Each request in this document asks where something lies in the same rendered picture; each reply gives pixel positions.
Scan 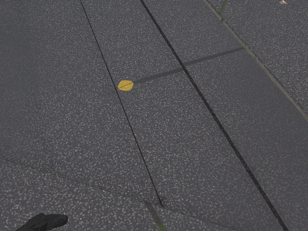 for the robot left hand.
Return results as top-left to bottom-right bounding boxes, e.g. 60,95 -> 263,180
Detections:
15,213 -> 68,231

